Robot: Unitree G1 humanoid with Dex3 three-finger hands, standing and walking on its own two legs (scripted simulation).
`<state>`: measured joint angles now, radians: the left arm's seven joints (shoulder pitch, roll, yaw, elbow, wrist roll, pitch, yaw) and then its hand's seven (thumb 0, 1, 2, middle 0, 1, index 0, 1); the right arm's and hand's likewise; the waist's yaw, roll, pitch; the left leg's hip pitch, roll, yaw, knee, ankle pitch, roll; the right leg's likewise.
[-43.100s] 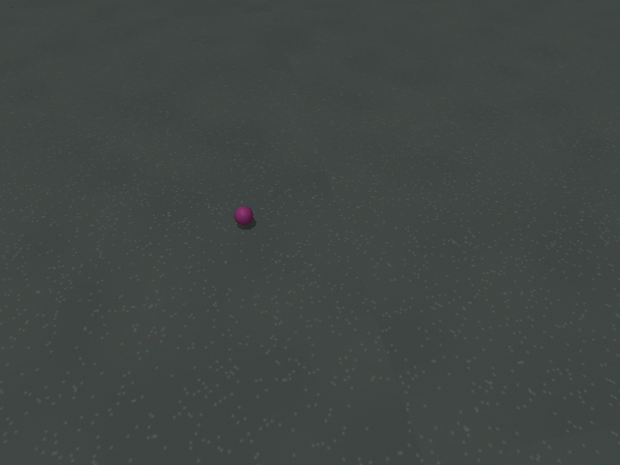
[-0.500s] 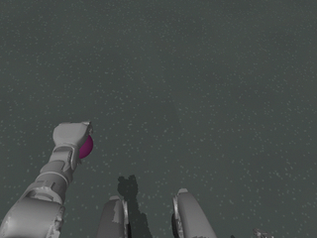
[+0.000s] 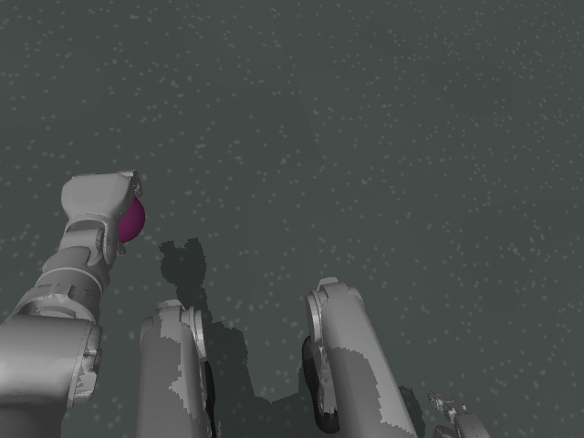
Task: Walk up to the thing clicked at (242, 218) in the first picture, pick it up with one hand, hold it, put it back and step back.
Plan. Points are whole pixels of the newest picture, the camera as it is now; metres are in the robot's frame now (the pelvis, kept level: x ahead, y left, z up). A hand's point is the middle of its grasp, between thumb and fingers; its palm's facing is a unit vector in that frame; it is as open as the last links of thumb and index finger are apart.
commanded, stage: crouch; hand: left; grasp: from above
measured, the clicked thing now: (115, 216) +0.46 +0.21 -0.17
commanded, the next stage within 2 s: lower in 0.80 s
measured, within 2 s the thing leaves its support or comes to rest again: neither
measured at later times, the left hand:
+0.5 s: hand (129, 223) +0.46 +0.21 -0.24, palm faces -0.46 -0.02 -0.89, open 10.7 cm
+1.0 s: hand (136, 224) +0.48 +0.21 -0.28, palm faces -0.46 -0.02 -0.89, open 10.7 cm
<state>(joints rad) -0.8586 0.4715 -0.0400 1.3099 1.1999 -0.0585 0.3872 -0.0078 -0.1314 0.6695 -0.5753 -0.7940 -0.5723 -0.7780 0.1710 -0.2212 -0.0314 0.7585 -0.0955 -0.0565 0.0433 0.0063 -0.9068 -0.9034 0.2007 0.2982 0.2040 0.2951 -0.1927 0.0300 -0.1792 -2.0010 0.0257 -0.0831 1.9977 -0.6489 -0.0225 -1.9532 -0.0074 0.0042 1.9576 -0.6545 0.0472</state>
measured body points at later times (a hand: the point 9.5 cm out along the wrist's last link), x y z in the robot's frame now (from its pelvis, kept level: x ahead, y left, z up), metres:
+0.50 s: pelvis -0.01 -0.01 -0.07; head +0.23 +0.03 +0.31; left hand +0.48 +0.21 -0.18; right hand +0.03 -0.28 -0.19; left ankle +0.08 +0.13 -0.42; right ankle +0.09 -0.14 -0.42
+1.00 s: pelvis -0.01 -0.01 -0.12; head +0.23 +0.03 +0.27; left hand +0.50 +0.21 -0.23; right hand +0.01 -0.28 -0.23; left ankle +0.08 +0.13 -0.42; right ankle +0.09 -0.14 -0.42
